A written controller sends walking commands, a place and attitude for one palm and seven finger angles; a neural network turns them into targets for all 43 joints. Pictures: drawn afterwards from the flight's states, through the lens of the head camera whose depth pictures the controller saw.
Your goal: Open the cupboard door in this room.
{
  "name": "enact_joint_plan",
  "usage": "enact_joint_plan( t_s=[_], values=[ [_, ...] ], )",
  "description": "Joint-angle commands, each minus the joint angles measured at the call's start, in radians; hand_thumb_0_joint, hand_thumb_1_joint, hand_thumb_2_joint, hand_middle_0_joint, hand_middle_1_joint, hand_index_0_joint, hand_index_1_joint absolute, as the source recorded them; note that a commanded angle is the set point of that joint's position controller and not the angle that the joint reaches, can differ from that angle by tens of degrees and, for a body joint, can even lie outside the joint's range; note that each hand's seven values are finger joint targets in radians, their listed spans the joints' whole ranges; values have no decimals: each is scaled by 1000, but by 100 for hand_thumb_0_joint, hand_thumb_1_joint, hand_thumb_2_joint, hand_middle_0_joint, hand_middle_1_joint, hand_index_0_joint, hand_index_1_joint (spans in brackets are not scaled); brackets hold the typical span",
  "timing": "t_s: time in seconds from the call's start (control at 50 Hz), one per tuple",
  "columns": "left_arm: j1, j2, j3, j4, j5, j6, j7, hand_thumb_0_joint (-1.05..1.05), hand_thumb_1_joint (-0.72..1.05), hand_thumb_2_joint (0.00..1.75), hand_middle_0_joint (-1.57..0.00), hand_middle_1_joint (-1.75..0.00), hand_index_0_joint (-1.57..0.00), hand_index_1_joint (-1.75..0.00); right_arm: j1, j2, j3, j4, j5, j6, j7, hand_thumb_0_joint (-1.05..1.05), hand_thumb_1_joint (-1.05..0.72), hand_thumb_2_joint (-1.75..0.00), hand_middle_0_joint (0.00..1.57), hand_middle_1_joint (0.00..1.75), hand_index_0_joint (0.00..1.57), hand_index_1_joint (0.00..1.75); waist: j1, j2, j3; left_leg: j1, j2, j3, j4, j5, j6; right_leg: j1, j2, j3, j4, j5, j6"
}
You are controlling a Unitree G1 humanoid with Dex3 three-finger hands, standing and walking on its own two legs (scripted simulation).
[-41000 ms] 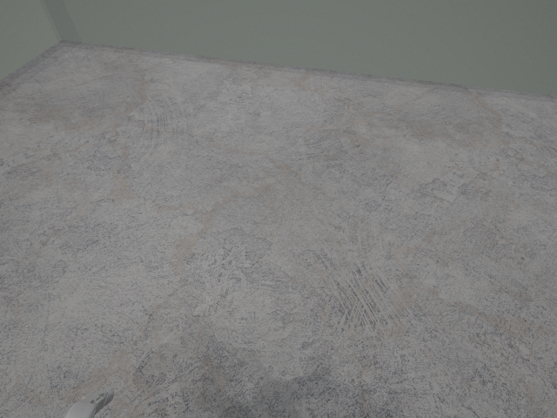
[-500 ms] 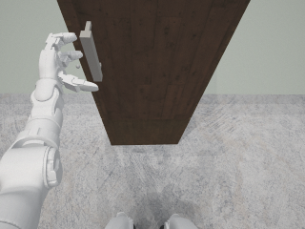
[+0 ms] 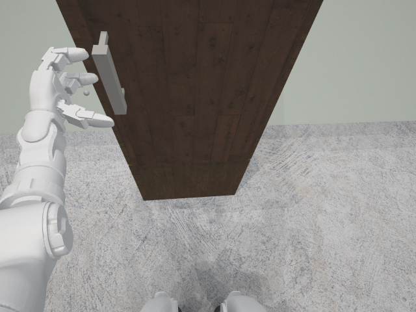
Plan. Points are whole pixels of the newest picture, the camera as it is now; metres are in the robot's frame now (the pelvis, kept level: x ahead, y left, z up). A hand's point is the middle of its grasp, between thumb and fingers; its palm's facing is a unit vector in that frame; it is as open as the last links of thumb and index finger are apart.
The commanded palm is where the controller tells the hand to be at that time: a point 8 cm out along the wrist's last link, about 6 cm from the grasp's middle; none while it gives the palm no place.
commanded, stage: move the hooked fingers beside the handle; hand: left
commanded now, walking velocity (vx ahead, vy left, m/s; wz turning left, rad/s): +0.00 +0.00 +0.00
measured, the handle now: (113, 76) +0.54 +0.15 +0.10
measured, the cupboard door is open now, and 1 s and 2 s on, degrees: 0 0 0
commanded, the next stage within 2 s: slide the fingers in behind the handle in 1.28 s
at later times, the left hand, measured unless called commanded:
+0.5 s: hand (74, 96) +0.49 +0.22 +0.10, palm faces +0.03 -1.00 -0.02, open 14.0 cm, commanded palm +0.47 +0.26 +0.10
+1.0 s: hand (67, 96) +0.49 +0.23 +0.10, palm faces +0.02 -1.00 -0.01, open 14.0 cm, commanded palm +0.47 +0.27 +0.10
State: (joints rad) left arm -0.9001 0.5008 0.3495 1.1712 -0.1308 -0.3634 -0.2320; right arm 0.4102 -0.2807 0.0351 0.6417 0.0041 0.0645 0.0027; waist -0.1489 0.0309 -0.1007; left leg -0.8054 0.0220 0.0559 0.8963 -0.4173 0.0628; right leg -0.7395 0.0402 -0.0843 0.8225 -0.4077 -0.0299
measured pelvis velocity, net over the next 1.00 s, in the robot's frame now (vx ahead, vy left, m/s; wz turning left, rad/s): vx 0.00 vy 0.00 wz -0.01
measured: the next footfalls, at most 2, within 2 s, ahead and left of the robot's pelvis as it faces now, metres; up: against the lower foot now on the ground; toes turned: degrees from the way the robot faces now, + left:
none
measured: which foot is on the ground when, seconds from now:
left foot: down 0.00-1.00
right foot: down 0.00-1.00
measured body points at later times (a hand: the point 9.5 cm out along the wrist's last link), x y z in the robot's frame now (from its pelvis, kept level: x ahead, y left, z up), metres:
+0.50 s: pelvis -0.01 +0.00 +0.00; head +0.10 +0.02 +0.44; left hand +0.48 +0.27 +0.10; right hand -0.01 -0.27 -0.11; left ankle +0.00 +0.07 -0.69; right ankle -0.01 -0.11 -0.69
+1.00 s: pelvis +0.00 +0.00 +0.00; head +0.10 +0.03 +0.44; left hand +0.48 +0.28 +0.10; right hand +0.00 -0.26 -0.11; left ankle +0.00 +0.07 -0.69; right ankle -0.01 -0.11 -0.69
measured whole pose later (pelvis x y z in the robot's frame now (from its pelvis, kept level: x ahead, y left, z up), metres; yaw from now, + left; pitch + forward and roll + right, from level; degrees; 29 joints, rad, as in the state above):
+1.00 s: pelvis +0.00 +0.00 +0.00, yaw -1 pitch +18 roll -3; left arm -0.86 0.57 0.40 1.17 -0.14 -0.35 -0.32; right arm 0.42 -0.28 0.05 0.62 0.01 0.08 -0.02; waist -0.15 0.03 -0.10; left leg -0.80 0.03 0.06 0.90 -0.42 0.07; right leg -0.73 0.05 -0.08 0.81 -0.40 -0.02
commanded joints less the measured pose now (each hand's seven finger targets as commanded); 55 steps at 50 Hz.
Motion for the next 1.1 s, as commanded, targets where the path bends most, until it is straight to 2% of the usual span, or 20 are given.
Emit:
enact_joint_plan(
  t_s=[0.0,0.02,0.06,0.14,0.18,0.2,0.26,0.32,0.36,0.42,0.6,0.68,0.76,0.78,0.84,0.9,0.92,0.98,1.02,1.08],
  values=[
    [-422,241,44,-227,-8,-67,-18,0,-50,30,-30,-120,-30,-120,150,-178,-65,-56,5,-11,-16,0,-90,-90,20,30,20,30,-9,83,-457,430,7,-117,-68,507,-31,103,29,54,-71,404,10],
    [-392,247,51,-222,-7,-66,-19,0,-50,30,-30,-120,-30,-120,148,-178,-65,-62,6,-8,-17,0,-90,-90,20,30,20,30,2,89,-457,428,7,-117,-71,503,-33,105,28,52,-71,397,8],
    [-414,224,27,-234,-7,-67,-21,0,-50,30,-30,-120,-30,-120,140,-174,-63,-63,8,-7,-19,0,-90,-90,20,30,20,30,-9,97,-429,424,7,-116,-76,486,-33,92,28,52,-76,385,9],
    [-413,308,95,-231,-7,-75,-12,0,-50,30,-30,-120,-30,-120,142,-183,-64,-62,7,-6,-25,0,-90,-90,20,30,20,30,-2,77,-434,407,7,-112,-78,454,-30,112,28,59,-79,374,10],
    [-420,304,87,-229,-5,-81,-13,0,-50,30,-30,-120,-30,-120,141,-180,-59,-66,8,-7,-28,0,-90,-90,20,30,20,30,-2,91,-420,396,3,-112,-82,443,-29,117,25,60,-78,367,7],
    [-436,260,43,-232,1,-83,-18,0,-50,30,-30,-120,-30,-120,132,-173,-57,-65,10,-8,-26,0,-90,-90,20,30,20,30,-12,125,-414,415,5,-115,-83,443,-33,89,25,58,-78,355,9],
    [-429,261,41,-210,1,-79,-24,0,-50,30,-30,-120,-30,-120,136,-182,-62,-57,9,-10,-28,0,-90,-90,20,30,20,30,-22,100,-407,423,11,-122,-84,414,-33,61,27,56,-85,321,10],
    [-421,317,78,-159,-7,-60,-41,0,-50,30,-30,-120,-30,-120,141,-191,-56,-58,11,-8,-35,0,-90,-90,20,30,20,30,-22,57,-390,365,6,-114,-83,381,-25,94,24,63,-88,324,12],
    [-430,306,59,-151,-5,-51,-53,0,-50,30,-30,-120,-30,-120,138,-190,-55,-62,13,-8,-40,0,-90,-90,20,30,20,30,-27,61,-376,346,3,-111,-87,363,-23,98,21,65,-90,321,13],
    [-456,330,72,-198,-6,-70,-59,0,-50,30,-30,-120,-30,-120,139,-191,-56,-62,10,-12,-41,0,-90,-90,20,30,20,30,-21,129,-424,405,7,-119,-77,407,-30,70,22,65,-83,327,10],
    [-461,339,74,-168,-16,-50,-75,0,-50,30,-30,-120,-30,-120,151,-198,-57,-55,11,-11,-42,0,-90,-90,20,30,20,30,-32,92,-416,375,8,-120,-76,383,-25,78,24,64,-88,314,13],
    [-424,368,103,-206,-14,-54,-76,0,-50,30,-30,-120,-30,-120,154,-195,-57,-66,8,-9,-40,0,-90,-90,20,30,20,30,-4,134,-463,402,6,-116,-69,440,-29,102,27,63,-75,353,6],
    [-422,336,75,-197,-19,-54,-79,0,-50,30,-30,-120,-30,-120,147,-193,-55,-68,11,-6,-36,0,-90,-90,20,30,20,30,-21,106,-412,378,8,-113,-76,413,-26,93,29,63,-86,342,12],
    [-415,361,104,-198,-22,-56,-78,0,-50,30,-30,-120,-30,-120,153,-195,-59,-68,10,-6,-37,0,-90,-90,20,30,20,30,-13,90,-422,381,8,-113,-72,433,-24,110,31,63,-83,359,9],
    [-390,352,99,-219,-23,-56,-87,0,-50,30,-30,-120,-30,-120,150,-194,-60,-73,10,-4,-36,0,-90,-90,20,30,20,30,0,120,-453,417,11,-116,-75,457,-31,100,30,58,-80,360,8],
    [-398,308,66,-234,-28,-57,-90,0,-50,30,-30,-120,-30,-120,144,-189,-60,-72,10,-2,-32,0,-90,-90,20,30,20,30,-8,146,-439,448,15,-121,-75,485,-37,69,32,52,-81,355,8],
    [-375,329,87,-210,-28,-53,-89,0,-50,30,-30,-120,-30,-120,145,-192,-63,-68,12,0,-34,0,-90,-90,20,30,20,30,-4,122,-418,433,17,-123,-76,465,-37,66,32,50,-84,340,7],
    [-411,282,47,-189,-31,-41,-86,0,-50,30,-30,-120,-30,-120,144,-190,-58,-67,11,-2,-36,0,-90,-90,20,30,20,30,-28,99,-359,402,14,-122,-83,417,-30,44,31,49,-91,312,8],
    [-424,311,68,-212,-24,-48,-80,0,-50,30,-30,-120,-30,-120,144,-195,-63,-65,9,-4,-37,0,-90,-90,20,30,20,30,-15,119,-396,427,17,-135,-85,430,-38,42,29,47,-83,304,6],
    [-454,247,30,-277,-32,-73,-69,0,-50,30,-30,-120,-30,-120,147,-185,-65,-63,5,-11,-31,0,-90,-90,20,30,20,30,-21,160,-454,514,23,-149,-72,522,-48,14,32,42,-73,323,4]
  ],
)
